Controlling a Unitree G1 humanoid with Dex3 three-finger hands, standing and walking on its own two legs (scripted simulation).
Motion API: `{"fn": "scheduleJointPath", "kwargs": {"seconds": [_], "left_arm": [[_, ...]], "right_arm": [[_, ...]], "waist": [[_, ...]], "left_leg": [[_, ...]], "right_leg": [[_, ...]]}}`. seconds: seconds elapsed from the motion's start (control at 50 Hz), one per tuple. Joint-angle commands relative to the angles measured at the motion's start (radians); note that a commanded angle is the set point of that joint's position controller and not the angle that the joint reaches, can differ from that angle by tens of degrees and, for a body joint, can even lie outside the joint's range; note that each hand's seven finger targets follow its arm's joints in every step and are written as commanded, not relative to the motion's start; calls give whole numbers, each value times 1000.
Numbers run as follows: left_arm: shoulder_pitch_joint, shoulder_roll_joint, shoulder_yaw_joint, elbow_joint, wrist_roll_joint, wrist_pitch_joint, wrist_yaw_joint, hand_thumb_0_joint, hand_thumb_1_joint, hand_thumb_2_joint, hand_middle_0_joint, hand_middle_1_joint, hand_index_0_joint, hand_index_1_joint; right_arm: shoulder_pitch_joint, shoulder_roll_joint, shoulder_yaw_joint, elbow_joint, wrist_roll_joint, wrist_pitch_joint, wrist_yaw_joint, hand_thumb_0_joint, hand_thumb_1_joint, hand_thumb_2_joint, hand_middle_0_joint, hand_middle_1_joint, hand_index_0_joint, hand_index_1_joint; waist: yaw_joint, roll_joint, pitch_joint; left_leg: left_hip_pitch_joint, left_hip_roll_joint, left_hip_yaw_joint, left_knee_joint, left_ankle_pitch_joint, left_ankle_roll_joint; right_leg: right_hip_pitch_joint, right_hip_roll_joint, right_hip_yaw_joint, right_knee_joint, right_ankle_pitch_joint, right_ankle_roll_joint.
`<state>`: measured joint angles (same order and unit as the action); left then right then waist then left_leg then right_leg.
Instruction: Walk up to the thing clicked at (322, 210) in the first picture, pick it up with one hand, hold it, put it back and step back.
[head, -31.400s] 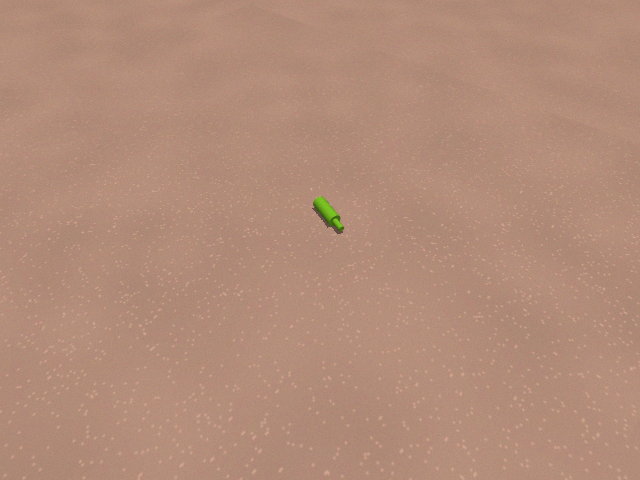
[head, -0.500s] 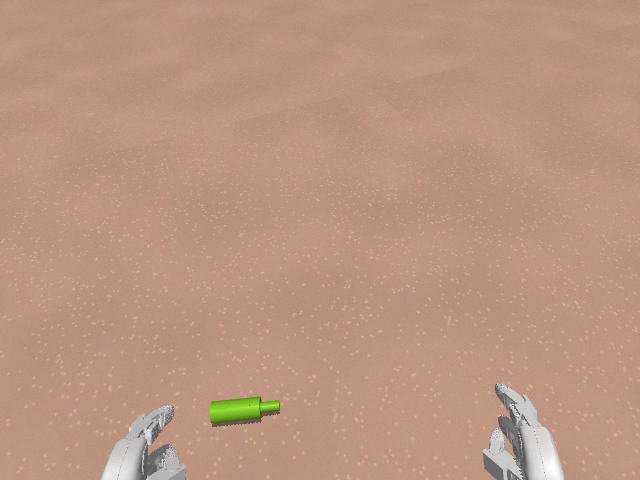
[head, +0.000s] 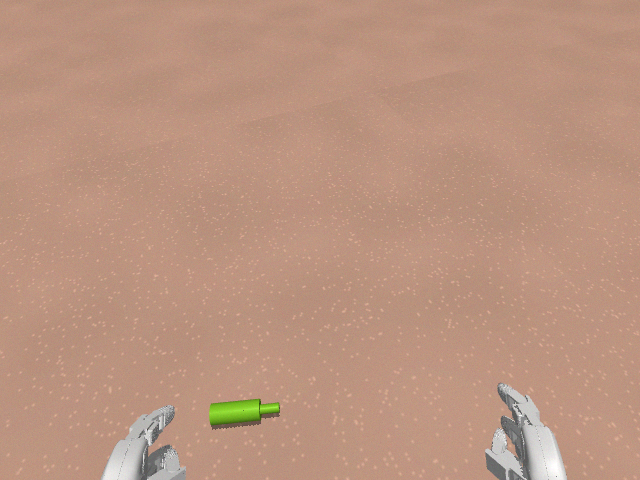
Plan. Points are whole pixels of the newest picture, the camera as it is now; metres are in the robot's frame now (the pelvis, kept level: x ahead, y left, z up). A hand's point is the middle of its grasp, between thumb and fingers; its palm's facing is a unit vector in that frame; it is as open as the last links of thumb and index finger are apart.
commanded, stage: stand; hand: left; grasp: from above
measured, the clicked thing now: (245, 410) +0.44 +0.22 -0.68
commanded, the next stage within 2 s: none
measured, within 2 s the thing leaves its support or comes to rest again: neither
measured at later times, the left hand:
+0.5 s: hand out of the picture +0.06 +0.24 -0.11, palm faces +0.03 -0.94 -0.33, open 7.4 cm
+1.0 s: hand out of the picture +0.02 +0.25 -0.10, palm faces +0.02 -0.94 -0.34, open 7.4 cm
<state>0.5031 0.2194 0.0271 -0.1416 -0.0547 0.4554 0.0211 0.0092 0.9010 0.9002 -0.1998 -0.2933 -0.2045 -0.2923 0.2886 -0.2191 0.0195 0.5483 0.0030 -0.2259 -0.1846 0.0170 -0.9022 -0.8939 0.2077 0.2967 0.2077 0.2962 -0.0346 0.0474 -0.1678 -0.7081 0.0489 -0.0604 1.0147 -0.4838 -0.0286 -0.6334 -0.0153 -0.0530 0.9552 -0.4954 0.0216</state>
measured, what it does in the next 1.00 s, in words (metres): rises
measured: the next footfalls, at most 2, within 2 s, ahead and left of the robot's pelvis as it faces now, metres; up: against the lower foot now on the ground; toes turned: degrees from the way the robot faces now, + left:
none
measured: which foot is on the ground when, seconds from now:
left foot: down 0.00-1.00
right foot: down 0.00-1.00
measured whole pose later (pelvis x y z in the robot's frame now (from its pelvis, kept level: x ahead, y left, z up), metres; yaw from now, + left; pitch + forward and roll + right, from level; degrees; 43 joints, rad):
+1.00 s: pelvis -0.02 +0.01 +0.06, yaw +0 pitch -5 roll +0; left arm 0.18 0.30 0.03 1.12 0.03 0.00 0.02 0.00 0.90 0.90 -0.20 -0.30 -0.21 -0.30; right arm 0.15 -0.31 -0.04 1.11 -0.03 0.01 -0.01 0.01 -0.91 -0.89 0.21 0.30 0.21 0.30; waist 0.01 0.02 0.06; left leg -0.15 0.02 -0.01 0.40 -0.18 -0.01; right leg -0.11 -0.04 -0.02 0.39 -0.20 0.04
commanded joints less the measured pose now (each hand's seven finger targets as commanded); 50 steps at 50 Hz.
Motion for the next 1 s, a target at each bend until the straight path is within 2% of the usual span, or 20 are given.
{"fn": "scheduleJointPath", "kwargs": {"seconds": [0.0, 0.02, 0.04, 0.06, 0.08, 0.1, 0.14, 0.16, 0.2, 0.24, 0.3, 0.34, 0.4, 0.46, 0.5, 0.52, 0.64, 0.72, 0.84, 0.98], "left_arm": [[-32, 102, 66, -188, 6, -50, 7, 0, 899, 898, -198, -296, -199, -296], [-29, 109, 73, -184, 4, -48, 5, 0, 899, 898, -198, -296, -199, -296], [-314, 211, 65, 167, 121, -261, 48, 0, 900, 899, -199, -297, -199, -297], [-200, 223, 85, 339, 124, -327, 43, 0, 899, 900, -200, -300, -200, -300], [-199, 244, 81, 391, 136, -362, 38, 0, 899, 900, -200, -300, -200, -300], [-232, 233, 73, 419, 129, -380, 28, 0, 899, 900, -200, -300, -200, -300], [-269, 231, 61, 494, 120, -410, 21, 0, 899, 900, -200, -300, -200, -300], [-261, 224, 66, 526, 113, -413, 20, 0, 899, 900, -200, -300, -200, -300], [-269, 217, 67, 612, 104, -421, 21, 0, 899, 900, -200, -300, -200, -300], [-298, 221, 65, 689, 103, -434, 23, 0, 899, 900, -200, -300, -200, -300], [-316, 216, 65, 778, 104, -449, 22, 0, 899, 900, -200, -300, -200, -300], [-315, 219, 65, 835, 101, -459, 20, 0, 899, 900, -200, -300, -200, -300], [-288, 219, 62, 918, 97, -469, 21, 0, 899, 900, -200, -300, -200, -300], [-303, 229, 60, 978, 90, -471, 23, 0, 899, 900, -200, -300, -200, -300], [-296, 227, 56, 1018, 86, -468, 26, 0, 899, 900, -200, -300, -200, -300], [-284, 228, 56, 1038, 84, -468, 27, 0, 899, 900, -200, -300, -200, -300], [-317, 252, 51, 1120, 86, -467, 27, 0, 899, 900, -200, -300, -200, -300], [-316, 246, 42, 1164, 89, -467, 22, 0, 899, 900, -200, -300, -200, -300], [-330, 259, 39, 1203, 86, -470, 17, 0, 899, 900, -200, -300, -200, -300], [-352, 274, 39, 1220, 85, -477, 14, 0, 899, 900, -200, -300, -200, -300]], "right_arm": [[-69, -120, -48, -169, 1, -67, -14, 0, -899, -900, 200, 300, 200, 300], [-70, -122, -48, -170, 2, -66, -13, 0, -899, -900, 200, 300, 200, 300], [-132, -230, -86, 85, -117, 45, 46, 0, -900, -900, 200, 300, 200, 300], [-145, -250, -106, 88, -117, 89, 78, 0, -900, -900, 200, 300, 200, 300], [-139, -235, -103, 87, -118, 109, 100, 0, -900, -900, 200, 300, 200, 300], [-114, -235, -97, 80, -118, 124, 113, 0, -900, -900, 200, 300, 200, 300], [-104, -204, -89, 128, -69, 131, 149, 0, -900, -900, 200, 300, 200, 300], [-117, -213, -98, 147, -61, 135, 158, 0, -900, -900, 200, 300, 200, 300], [-147, -216, -105, 164, -50, 144, 167, 0, -900, -900, 200, 300, 200, 300], [-155, -217, -108, 198, -51, 155, 170, 0, -900, -900, 200, 300, 200, 300], [-160, -225, -110, 236, -57, 171, 169, 0, -900, -900, 200, 300, 200, 300], [-155, -229, -110, 264, -56, 179, 167, 0, -900, -900, 200, 300, 200, 300], [-157, -237, -111, 303, -51, 182, 162, 0, -900, -900, 200, 300, 200, 300], [-126, -241, -103, 345, -45, 185, 154, 0, -900, -900, 200, 300, 200, 300], [-124, -249, -100, 369, -41, 186, 151, 0, -900, -900, 200, 300, 200, 300], [-141, -254, -100, 378, -39, 188, 149, 0, -900, -900, 200, 300, 200, 300], [-142, -253, -94, 432, -30, 198, 147, 0, -900, -900, 200, 300, 200, 300], [-161, -257, -91, 456, -28, 203, 151, 0, -900, -900, 200, 300, 200, 300], [-167, -259, -89, 487, -28, 207, 158, 0, -900, -900, 200, 300, 200, 300], [-183, -269, -86, 503, -27, 209, 164, 0, -900, -900, 200, 300, 200, 300]], "waist": [[-9, -2, -65], [-5, 7, -65], [65, -52, 176], [75, -127, 102], [54, -173, 86], [28, -119, 85], [43, -44, 33], [60, -54, 40], [73, -72, 45], [68, -66, 50], [60, -29, 110], [57, -21, 131], [65, -13, 130], [48, -21, 135], [50, -3, 149], [61, 0, 142], [48, -41, 182], [51, -32, 216], [48, -37, 242], [45, -46, 227]], "left_leg": [[121, -39, 27, -159, 216, 37], [118, -41, 27, -160, 203, 36], [140, 3, -9, -243, 363, 81], [194, -10, 24, -224, 343, 97], [216, -25, 44, -213, 310, 94], [230, -29, 28, -236, 282, 91], [294, -27, 11, -282, 289, 92], [338, -24, 15, -294, 303, 90], [349, -13, -5, -314, 314, 88], [368, -3, -14, -343, 296, 89], [357, 11, -35, -426, 196, 90], [363, 19, -49, -464, 173, 89], [418, 31, -58, -492, 251, 86], [463, 36, -53, -534, 366, 80], [487, 48, -64, -574, 397, 77], [515, 53, -62, -577, 404, 79], [533, 44, -42, -635, 367, 61], [525, 48, -54, -689, 250, 56], [526, 49, -53, -721, 209, 50], [550, 50, -44, -712, 226, 50]], "right_leg": [[15, 36, -19, -161, 213, -14], [17, 34, -18, -165, 201, -13], [176, -34, 53, -196, 190, -64], [204, -55, 118, -246, 188, -93], [201, -78, 164, -277, 185, -110], [179, -63, 163, -269, 192, -108], [276, -74, 134, -240, 265, -85], [251, -74, 136, -249, 277, -76], [261, -67, 117, -282, 253, -63], [285, -73, 114, -302, 254, -56], [293, -63, 103, -350, 192, -49], [321, -63, 99, -377, 198, -49], [363, -68, 95, -415, 276, -46], [404, -72, 98, -445, 363, -40], [423, -70, 91, -466, 367, -36], [430, -74, 92, -486, 375, -37], [475, -89, 101, -571, 354, -32], [477, -86, 96, -607, 298, -27], [474, -91, 105, -647, 264, -23], [472, -99, 119, -679, 244, -23]]}}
